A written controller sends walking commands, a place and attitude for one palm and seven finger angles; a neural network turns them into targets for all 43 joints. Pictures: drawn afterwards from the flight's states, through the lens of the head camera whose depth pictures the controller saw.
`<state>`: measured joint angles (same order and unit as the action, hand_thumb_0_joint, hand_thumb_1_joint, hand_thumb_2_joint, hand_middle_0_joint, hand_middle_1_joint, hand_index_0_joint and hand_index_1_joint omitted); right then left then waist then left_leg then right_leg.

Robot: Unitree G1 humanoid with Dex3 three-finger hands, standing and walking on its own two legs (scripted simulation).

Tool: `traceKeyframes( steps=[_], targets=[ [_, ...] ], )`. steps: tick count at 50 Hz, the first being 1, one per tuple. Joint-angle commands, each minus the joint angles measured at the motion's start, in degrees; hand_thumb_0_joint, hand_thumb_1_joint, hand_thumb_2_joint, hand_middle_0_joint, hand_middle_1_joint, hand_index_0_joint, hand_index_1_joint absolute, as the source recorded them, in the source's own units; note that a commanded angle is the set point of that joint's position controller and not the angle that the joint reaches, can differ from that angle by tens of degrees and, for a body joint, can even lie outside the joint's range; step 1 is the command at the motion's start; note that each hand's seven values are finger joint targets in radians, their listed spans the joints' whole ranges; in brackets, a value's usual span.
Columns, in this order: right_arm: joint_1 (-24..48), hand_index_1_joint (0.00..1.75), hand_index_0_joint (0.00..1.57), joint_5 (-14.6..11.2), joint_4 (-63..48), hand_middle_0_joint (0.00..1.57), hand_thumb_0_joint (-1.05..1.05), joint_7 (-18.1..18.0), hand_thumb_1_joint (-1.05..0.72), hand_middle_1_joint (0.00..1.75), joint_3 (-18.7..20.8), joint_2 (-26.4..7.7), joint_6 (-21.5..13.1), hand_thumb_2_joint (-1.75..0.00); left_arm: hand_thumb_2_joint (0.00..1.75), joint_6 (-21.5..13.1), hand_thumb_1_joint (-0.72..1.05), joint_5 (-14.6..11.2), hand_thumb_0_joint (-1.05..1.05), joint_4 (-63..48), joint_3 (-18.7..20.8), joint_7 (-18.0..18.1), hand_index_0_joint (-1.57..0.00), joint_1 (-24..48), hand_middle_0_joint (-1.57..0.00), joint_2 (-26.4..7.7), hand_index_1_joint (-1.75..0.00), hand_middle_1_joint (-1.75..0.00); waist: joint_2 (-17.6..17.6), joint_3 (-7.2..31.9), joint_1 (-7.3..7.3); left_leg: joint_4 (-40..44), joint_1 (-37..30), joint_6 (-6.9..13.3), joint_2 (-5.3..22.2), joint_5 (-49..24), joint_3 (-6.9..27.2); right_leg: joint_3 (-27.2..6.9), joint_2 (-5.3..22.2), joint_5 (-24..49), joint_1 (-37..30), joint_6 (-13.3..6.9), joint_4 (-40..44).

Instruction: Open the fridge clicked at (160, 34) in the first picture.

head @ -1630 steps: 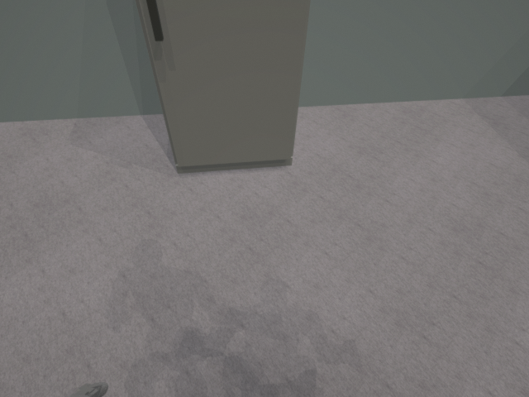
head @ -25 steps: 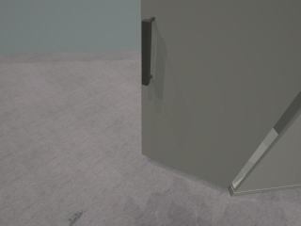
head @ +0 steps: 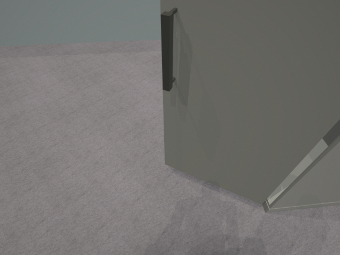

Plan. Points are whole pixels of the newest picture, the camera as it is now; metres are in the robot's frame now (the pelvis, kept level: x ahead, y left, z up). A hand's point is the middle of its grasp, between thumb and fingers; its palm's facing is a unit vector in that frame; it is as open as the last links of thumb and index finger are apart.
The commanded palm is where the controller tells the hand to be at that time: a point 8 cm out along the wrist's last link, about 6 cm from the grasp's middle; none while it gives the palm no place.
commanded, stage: let the arm hang, fingers relaxed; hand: left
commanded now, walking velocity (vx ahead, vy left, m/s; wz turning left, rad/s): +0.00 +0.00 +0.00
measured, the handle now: (170, 53) +0.69 +0.05 +0.12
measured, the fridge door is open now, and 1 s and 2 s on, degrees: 59 59 59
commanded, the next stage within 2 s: look to check the result in 0.38 s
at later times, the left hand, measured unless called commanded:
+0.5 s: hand out of the picture -0.01 +0.16 -0.18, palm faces +0.04 -0.98 -0.18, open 7.4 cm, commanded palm none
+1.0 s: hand out of the picture -0.01 +0.15 -0.18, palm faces +0.03 -0.99 -0.16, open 7.4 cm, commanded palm none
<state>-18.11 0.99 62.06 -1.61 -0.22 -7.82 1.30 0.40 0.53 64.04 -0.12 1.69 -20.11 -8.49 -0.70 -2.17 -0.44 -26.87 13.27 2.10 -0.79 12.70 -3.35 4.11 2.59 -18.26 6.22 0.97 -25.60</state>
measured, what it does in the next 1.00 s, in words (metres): stands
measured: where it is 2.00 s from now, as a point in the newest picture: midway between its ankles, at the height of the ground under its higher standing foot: outside the picture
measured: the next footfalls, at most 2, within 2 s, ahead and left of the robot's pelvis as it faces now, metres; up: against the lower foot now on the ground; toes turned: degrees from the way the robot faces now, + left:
none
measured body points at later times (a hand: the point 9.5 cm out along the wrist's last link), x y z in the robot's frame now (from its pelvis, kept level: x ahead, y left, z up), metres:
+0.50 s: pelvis +0.01 +0.00 +0.00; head +0.03 +0.00 +0.45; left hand -0.02 +0.21 -0.16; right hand -0.01 -0.21 -0.16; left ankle +0.02 +0.10 -0.74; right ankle -0.05 -0.13 -0.74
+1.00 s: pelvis +0.02 -0.01 +0.00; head +0.04 -0.01 +0.45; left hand -0.01 +0.20 -0.16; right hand +0.00 -0.22 -0.16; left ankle +0.02 +0.10 -0.74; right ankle -0.05 -0.13 -0.74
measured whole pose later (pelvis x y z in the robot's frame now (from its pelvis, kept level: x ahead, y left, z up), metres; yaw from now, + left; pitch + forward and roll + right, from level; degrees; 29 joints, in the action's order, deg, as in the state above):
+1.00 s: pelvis +0.02 -0.01 +0.00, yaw -1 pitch -1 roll +0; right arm -16.7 0.8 65.0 -2.1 0.1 -7.0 0.4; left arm -0.5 0.4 66.1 0.2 2.3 -17.9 -6.8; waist 0.6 -3.0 -0.1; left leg -24.5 10.5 1.5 -0.5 13.2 -4.0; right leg 3.4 2.3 -18.4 3.7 0.7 -23.2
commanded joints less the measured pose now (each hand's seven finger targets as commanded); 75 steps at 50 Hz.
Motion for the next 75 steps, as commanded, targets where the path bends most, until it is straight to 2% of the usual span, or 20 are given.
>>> traceKeyframes(
  steps=[1,5,10,14,20,25,28,37,43,48,52,59,65,75],
  targets=[
    [-4.0,0.3,0.2,-0.1,-0.6,0.2,0.0,-0.5,-0.9,0.3,1.3,-4.7,-1.5,-0.9,0.9,-0.8,0.9,0.1,0.0,-0.4,1.0,0.5,-0.2,-3.8,-0.2,-5.1,-0.3,-0.3,2.4,-3.1,0.6,5.7,-1.6,0.9,6.0,-8.5,6.0,-3.4,3.6,6.7,4.7,-3.3,5.0],
    [-3.7,0.3,0.2,-0.1,0.3,0.2,0.0,-0.6,-0.9,0.3,1.2,-4.2,-1.6,-0.9,0.9,-0.9,0.9,0.1,0.0,0.2,1.1,0.6,-0.2,-3.9,-0.2,-4.5,-0.3,-0.3,0.9,-3.6,0.21,5.8,-1.9,0.9,5.9,-9.9,5.8,-3.5,3.5,7.8,4.5,-3.2,5.1],
    [-3.8,0.3,0.2,-0.1,0.8,0.2,0.0,-0.7,-0.9,0.3,1.2,-3.8,-1.7,-0.9,0.9,-1.0,0.9,0.1,0.0,0.3,1.3,0.7,-0.2,-3.2,-0.2,-4.2,-0.3,-0.3,0.7,-3.9,0.34,6.0,-1.8,0.7,5.8,-10.1,5.6,-3.4,3.6,8.2,3.8,-3.2,5.3],
    [-3.7,0.3,0.2,0.0,1.1,0.2,0.0,-0.9,-0.9,0.3,1.3,-3.7,-1.8,-0.9,0.9,-0.9,0.9,0.0,0.0,0.5,1.4,0.7,-0.2,-2.9,-0.2,-3.9,-0.3,-0.3,-1.0,-3.5,0.5,6.4,-2.4,0.7,5.8,-10.3,5.7,-3.6,3.5,8.2,3.6,-3.1,5.1],
    [-3.8,0.3,0.2,-0.2,1.0,0.2,0.0,-1.0,-0.9,0.3,1.4,-3.7,-1.9,-0.9,0.9,-1.2,0.9,0.0,0.0,0.6,1.5,0.8,-0.2,-3.5,-0.2,-4.0,-0.3,-0.3,1.1,-1.5,0.35,4.8,-4.0,0.8,6.0,-14.7,5.1,-3.4,3.8,12.5,2.4,-3.0,5.1],
    [-3.6,0.3,0.2,-0.3,1.4,0.2,0.0,-0.9,-0.9,0.3,1.4,-3.5,-1.6,-0.9,0.9,-1.2,0.9,0.0,0.0,0.9,1.3,0.9,-0.2,-3.6,-0.2,-4.0,-0.3,-0.3,2.0,-3.3,0.52,5.0,-3.7,0.7,5.9,-13.2,4.9,-3.5,3.8,12.1,3.1,-3.1,6.0],
    [-3.6,0.3,0.2,-0.2,1.6,0.2,0.0,-0.9,-0.9,0.3,1.3,-3.6,-1.6,-0.9,0.9,-1.2,0.9,0.0,0.0,1.1,1.3,0.9,-0.2,-3.6,-0.2,-3.7,-0.3,-0.3,0.8,-3.5,0.73,5.4,-4.1,0.7,6.0,-12.5,4.9,-3.9,3.8,11.0,3.4,-3.0,6.1],
    [-3.2,0.3,0.2,-0.2,1.8,0.2,0.0,-0.9,-0.9,0.3,1.2,-3.8,-1.6,-0.9,0.9,-1.2,0.9,0.0,0.0,1.4,1.3,0.8,-0.2,-3.6,-0.2,-3.9,-0.3,-0.3,1.3,-3.7,0.68,5.7,-3.9,0.5,6.0,-11.7,4.7,-4.0,3.8,10.8,3.1,-3.0,6.4],
    [-2.9,0.3,0.2,-0.2,1.9,0.2,0.0,-1.0,-0.9,0.3,1.3,-3.8,-1.6,-0.9,0.9,-1.2,0.9,-0.1,0.0,1.5,1.2,0.8,-0.2,-3.6,-0.2,-3.7,-0.3,-0.3,0.2,-3.2,0.66,5.6,-4.6,0.6,6.1,-12.0,4.8,-4.1,3.8,10.8,3.1,-2.9,6.5],
    [-3.0,0.3,0.2,-0.2,2.0,0.2,0.0,-1.0,-0.9,0.3,1.3,-4.0,-1.6,-0.9,0.9,-1.2,0.9,-0.1,0.0,1.5,1.3,0.9,-0.2,-3.2,-0.2,-3.8,-0.3,-0.3,0.9,-3.4,0.7,5.8,-4.4,0.5,6.2,-12.3,4.8,-3.9,3.8,11.0,2.9,-2.9,6.4],
    [-3.0,0.3,0.2,-0.2,2.0,0.2,0.0,-1.1,-0.9,0.3,1.3,-3.9,-1.8,-0.9,0.9,-1.3,0.9,-0.1,0.0,1.3,1.5,0.9,-0.2,-3.1,-0.2,-4.1,-0.3,-0.3,0.9,-2.6,0.63,5.3,-4.6,0.5,6.2,-14.9,4.6,-3.8,4.0,14.1,1.8,-2.9,5.9],
    [-2.7,0.3,0.2,-0.2,2.1,0.2,0.0,-1.1,-0.9,0.3,1.3,-4.1,-1.7,-0.9,0.9,-1.2,0.9,-0.1,0.0,1.2,1.4,0.9,-0.2,-2.8,-0.2,-4.1,-0.3,-0.3,0.2,-3.1,0.63,5.6,-4.7,0.5,6.2,-13.7,4.7,-3.9,3.8,12.4,2.2,-2.9,6.4],
    [-2.7,0.3,0.2,-0.3,2.1,0.2,0.0,-1.1,-0.9,0.3,1.3,-4.0,-1.7,-0.9,0.9,-1.4,0.9,0.0,0.0,1.0,1.5,1.0,-0.2,-2.9,-0.2,-4.5,-0.3,-0.3,1.6,-2.7,0.6,5.1,-5.1,0.5,6.3,-15.2,4.5,-3.7,4.0,15.1,1.6,-2.9,6.4],
    [-2.3,0.3,0.2,-0.3,2.2,0.2,0.0,-1.1,-0.9,0.3,1.3,-4.3,-1.7,-0.9,0.9,-1.4,0.9,0.0,0.0,1.1,1.4,1.0,-0.2,-2.9,-0.2,-4.6,-0.3,-0.3,1.0,-2.5,0.55,5.3,-5.7,0.4,6.3,-15.4,4.3,-4.0,4.0,15.7,1.5,-2.8,6.5]
  ],
)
